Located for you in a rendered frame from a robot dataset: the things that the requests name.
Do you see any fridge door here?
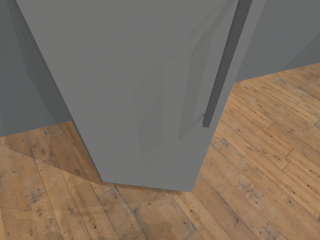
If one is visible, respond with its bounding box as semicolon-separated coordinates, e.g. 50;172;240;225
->
16;0;266;192

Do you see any handle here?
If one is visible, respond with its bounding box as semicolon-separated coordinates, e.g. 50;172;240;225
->
202;0;253;128

